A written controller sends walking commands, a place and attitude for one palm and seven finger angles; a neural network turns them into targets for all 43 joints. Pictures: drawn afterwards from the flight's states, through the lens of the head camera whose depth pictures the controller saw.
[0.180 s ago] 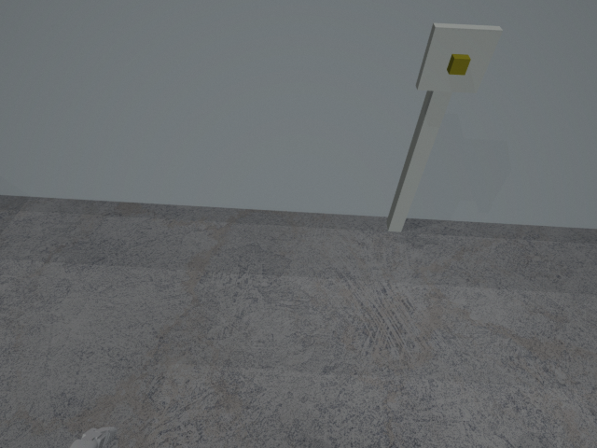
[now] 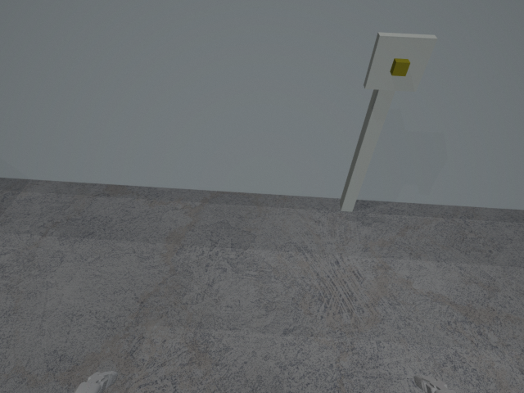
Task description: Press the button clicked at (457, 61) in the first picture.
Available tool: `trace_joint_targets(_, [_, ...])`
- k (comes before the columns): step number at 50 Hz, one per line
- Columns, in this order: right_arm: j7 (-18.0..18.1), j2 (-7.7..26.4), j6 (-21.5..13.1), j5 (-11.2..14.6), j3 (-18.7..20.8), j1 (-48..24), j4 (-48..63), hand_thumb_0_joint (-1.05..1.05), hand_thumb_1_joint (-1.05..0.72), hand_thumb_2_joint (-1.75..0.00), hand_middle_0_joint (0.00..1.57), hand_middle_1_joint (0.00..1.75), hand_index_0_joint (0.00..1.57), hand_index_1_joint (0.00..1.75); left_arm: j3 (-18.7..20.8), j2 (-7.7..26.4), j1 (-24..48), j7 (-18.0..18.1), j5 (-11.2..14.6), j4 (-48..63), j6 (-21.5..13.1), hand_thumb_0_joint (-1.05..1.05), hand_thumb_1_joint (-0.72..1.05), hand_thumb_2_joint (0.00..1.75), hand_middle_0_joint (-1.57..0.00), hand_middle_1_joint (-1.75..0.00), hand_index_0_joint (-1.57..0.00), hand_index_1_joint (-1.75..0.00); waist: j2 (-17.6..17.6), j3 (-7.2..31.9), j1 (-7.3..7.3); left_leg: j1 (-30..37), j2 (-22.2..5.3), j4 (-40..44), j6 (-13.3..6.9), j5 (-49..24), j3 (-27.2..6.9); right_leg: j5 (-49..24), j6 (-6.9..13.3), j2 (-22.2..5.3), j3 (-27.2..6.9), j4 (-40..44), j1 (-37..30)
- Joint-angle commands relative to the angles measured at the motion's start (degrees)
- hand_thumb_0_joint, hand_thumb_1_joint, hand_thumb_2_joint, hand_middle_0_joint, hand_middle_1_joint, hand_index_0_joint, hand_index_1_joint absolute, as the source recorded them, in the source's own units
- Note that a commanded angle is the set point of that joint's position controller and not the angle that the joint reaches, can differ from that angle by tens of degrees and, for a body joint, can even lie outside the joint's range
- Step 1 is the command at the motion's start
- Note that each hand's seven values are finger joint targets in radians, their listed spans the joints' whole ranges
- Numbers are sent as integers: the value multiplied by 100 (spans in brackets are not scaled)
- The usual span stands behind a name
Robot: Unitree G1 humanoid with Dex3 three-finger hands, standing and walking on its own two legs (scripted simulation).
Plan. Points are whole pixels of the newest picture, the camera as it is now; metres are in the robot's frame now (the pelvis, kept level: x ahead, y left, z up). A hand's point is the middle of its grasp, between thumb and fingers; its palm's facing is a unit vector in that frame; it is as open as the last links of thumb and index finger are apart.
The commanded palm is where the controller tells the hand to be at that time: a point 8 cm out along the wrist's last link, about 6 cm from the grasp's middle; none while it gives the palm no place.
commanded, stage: stand and wait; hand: left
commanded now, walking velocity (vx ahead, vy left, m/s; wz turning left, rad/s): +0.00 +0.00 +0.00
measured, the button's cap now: (399, 66) +1.09 -0.39 +0.02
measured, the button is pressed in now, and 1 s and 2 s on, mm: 0 0 0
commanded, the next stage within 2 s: look at it before walking up in 0.72 s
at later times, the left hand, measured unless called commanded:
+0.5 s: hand out of the picture +0.04 +0.23 -0.15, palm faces -0.02 -0.94 -0.35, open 7.4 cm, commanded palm none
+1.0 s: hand out of the picture +0.06 +0.22 -0.15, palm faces -0.03 -0.94 -0.34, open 7.4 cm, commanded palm none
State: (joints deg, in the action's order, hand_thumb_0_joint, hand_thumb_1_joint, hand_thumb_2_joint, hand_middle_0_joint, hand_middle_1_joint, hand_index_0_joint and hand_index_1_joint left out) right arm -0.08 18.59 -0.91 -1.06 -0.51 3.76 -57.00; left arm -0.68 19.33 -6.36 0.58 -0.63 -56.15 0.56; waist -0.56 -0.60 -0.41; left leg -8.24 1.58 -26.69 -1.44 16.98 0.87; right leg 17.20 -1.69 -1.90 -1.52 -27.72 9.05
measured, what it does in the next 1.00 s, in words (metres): stands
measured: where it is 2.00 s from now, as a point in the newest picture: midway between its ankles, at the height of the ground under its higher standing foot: outside the picture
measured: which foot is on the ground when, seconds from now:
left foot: down 0.00-1.00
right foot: down 0.00-1.00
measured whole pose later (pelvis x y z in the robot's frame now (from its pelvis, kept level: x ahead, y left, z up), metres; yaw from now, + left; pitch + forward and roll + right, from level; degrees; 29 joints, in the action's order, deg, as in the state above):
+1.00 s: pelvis -0.02 -0.03 +0.01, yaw +0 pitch -2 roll +0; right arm -0.2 19.4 -0.9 -0.7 -0.5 6.9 -64.1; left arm -0.3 19.0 -7.4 0.1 -0.6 -61.6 -0.3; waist 0.1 -1.7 0.1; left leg -7.4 -1.0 -21.1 1.1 12.0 0.4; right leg 12.4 0.7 0.7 -1.0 -22.8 8.7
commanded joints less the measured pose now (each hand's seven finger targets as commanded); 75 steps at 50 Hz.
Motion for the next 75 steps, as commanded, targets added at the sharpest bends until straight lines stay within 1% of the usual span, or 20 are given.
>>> trace_joint_targets(1, [107, 1268, -113, 28, 324, -232, 344, 0, -90, -90, 20, 30, 20, 30, 278, 1210, 189, 51, -3, 340, -169, 0, 90, 90, -20, -30, -20, -30, 34, 429, 49, 129, -760, 435, -114, -2069, -530, -1902, 338, -461, -273, 300, -120])
trace_joint_targets(4, [108, 1244, -116, 25, 321, -253, 284, 0, -90, -90, 20, 30, 20, 30, 283, 1186, 175, 45, -1, 291, -172, 0, 90, 90, -20, -30, -20, -30, 124, 410, 48, 135, -765, 493, -97, -1944, -508, -1840, 337, -473, -311, 381, -123])
trace_joint_targets(10, [109, 1236, -108, 40, 296, -207, 150, 0, -90, -90, 20, 30, 20, 30, 279, 1196, 132, 37, 9, 172, -188, 0, 90, 90, -20, -30, -20, -30, 35, 372, 46, 145, -780, 580, -75, -1737, -527, -1790, 351, -498, -374, 537, -165])
trace_joint_targets(13, [101, 1236, -94, 45, 287, -181, 85, 0, -90, -90, 20, 30, 20, 30, 275, 1203, 129, 27, 10, 99, -192, 0, 90, 90, -20, -30, -20, -30, 55, 297, 52, 85, -767, 641, -60, -1408, -543, -1526, 357, -502, -425, 643, -108])
trace_joint_targets(16, [99, 1262, -93, 55, 273, -126, 0, 0, -90, -90, 20, 30, 20, 30, 270, 1221, 100, 22, 16, 29, -203, 0, 90, 90, -20, -30, -20, -30, 8, 327, 51, 126, -783, 673, -51, -1363, -563, -1480, 368, -502, -455, 702, -126])
trace_joint_targets(20, [95, 1273, -100, 53, 257, -79, -119, 0, -90, -90, 20, 30, 20, 30, 262, 1216, 76, 20, 22, -76, -208, 0, 90, 90, -20, -30, -20, -30, 66, 299, 35, 123, -799, 748, -40, -1279, -555, -1402, 363, -512, -478, 768, -131])
trace_joint_targets(22, [92, 1272, -92, 60, 249, -49, -164, 0, -90, -90, 20, 30, 20, 30, 261, 1228, 102, 20, 19, -111, -207, 0, 90, 90, -20, -30, -20, -30, -18, 231, 44, 71, -797, 779, -31, -1179, -575, -1293, 365, -508, -498, 814, -104])
trace_joint_targets(27, [81, 1283, -87, 56, 244, 4, -246, 0, -90, -90, 20, 30, 20, 30, 249, 1238, 97, 11, 18, -179, -208, 0, 90, 90, -20, -30, -20, -30, -13, 160, 50, 36, -796, 845, -16, -916, -581, -918, 370, -501, -561, 922, 20])
trace_joint_targets(31, [78, 1287, -88, 57, 235, 36, -281, 0, -90, -90, 20, 30, 20, 30, 251, 1242, 101, 8, 14, -197, -213, 0, 90, 90, -20, -30, -20, -30, -29, 139, 48, 38, -804, 855, -4, -910, -577, -884, 374, -482, -591, 947, 65])
trace_joint_targets(32, [77, 1278, -96, 54, 238, 39, -296, 0, -90, -90, 20, 30, 20, 30, 250, 1229, 111, 8, 12, -202, -210, 0, 90, 90, -20, -30, -20, -30, 42, 164, 54, 30, -811, 873, -8, -914, -582, -883, 372, -483, -593, 939, 44])
trace_joint_targets(36, [74, 1273, -93, 56, 240, 41, -307, 0, -90, -90, 20, 30, 20, 30, 254, 1232, 100, 7, 9, -201, -219, 0, 90, 90, -20, -30, -20, -30, -16, 154, 45, 45, -804, 854, 4, -885, -571, -830, 375, -479, -632, 983, 87])
trace_joint_targets(39, [77, 1263, -107, 47, 241, 61, -321, 0, -90, -90, 20, 30, 20, 30, 256, 1213, 127, 10, 9, -200, -230, 0, 90, 90, -20, -30, -20, -30, -62, 190, 53, 62, -813, 857, 9, -1014, -569, -991, 383, -484, -633, 954, 61])
trace_joint_targets(41, [78, 1271, -110, 58, 236, 84, -318, 0, -90, -90, 20, 30, 20, 30, 261, 1223, 129, 13, 9, -193, -232, 0, 90, 90, -20, -30, -20, -30, 11, 261, 51, 69, -832, 847, 9, -1099, -579, -1127, 381, -476, -608, 915, -19])
trace_joint_targets(44, [84, 1258, -114, 55, 236, 70, -318, 0, -90, -90, 20, 30, 20, 30, 264, 1213, 133, 11, 11, -200, -239, 0, 90, 90, -20, -30, -20, -30, -33, 239, 56, 76, -831, 839, 22, -1156, -556, -1242, 381, -492, -604, 929, -29])
trace_joint_targets(57, [90, 1268, -105, 57, 242, 28, -318, 0, -90, -90, 20, 30, 20, 30, 269, 1222, 131, 11, 8, -206, -239, 0, 90, 90, -20, -30, -20, -30, 46, 201, 56, 154, -850, 856, 33, -1237, -527, -1410, 379, -483, -605, 950, -31])
trace_joint_targets(64, [99, 1281, -117, 68, 241, 29, -322, 0, -90, -90, 20, 30, 20, 30, 268, 1229, 89, 20, 16, -226, -260, 0, 90, 90, -20, -30, -20, -30, 33, 408, 54, 312, -888, 829, 30, -1570, -510, -1858, 383, -513, -557, 896, -221])
trace_joint_targets(66, [100, 1272, -108, 71, 246, 20, -320, 0, -90, -90, 20, 30, 20, 30, 274, 1233, 97, 22, 12, -230, -257, 0, 90, 90, -20, -30, -20, -30, -11, 343, 51, 295, -885, 835, 37, -1580, -513, -1874, 382, -498, -546, 907, -205])
trace_joint_targets(67, [102, 1271, -104, 68, 249, -8, -323, 0, -90, -90, 20, 30, 20, 30, 268, 1227, 95, 22, 13, -230, -253, 0, 90, 90, -20, -30, -20, -30, 13, 268, 45, 284, -877, 849, 34, -1538, -520, -1828, 379, -506, -561, 929, -163])
trace_joint_targets(73, [97, 1278, -106, 63, 244, -26, -328, 0, -90, -90, 20, 30, 20, 30, 265, 1220, 92, 11, 9, -233, -239, 0, 90, 90, -20, -30, -20, -30, 112, 189, 38, 253, -876, 934, 30, -1351, -539, -1529, 362, -493, -553, 1003, -111])
trace_joint_targets(75, [119, 1273, -107, 55, 269, 40, -312, 0, -90, -90, 20, 30, 20, 30, 288, 1213, 126, 2, 4, -184, -205, 0, 90, 90, -20, -30, -20, -30, 102, 204, 61, 332, -914, 826, 42, -1423, -443, -1739, 388, -450, -640, 913, -28])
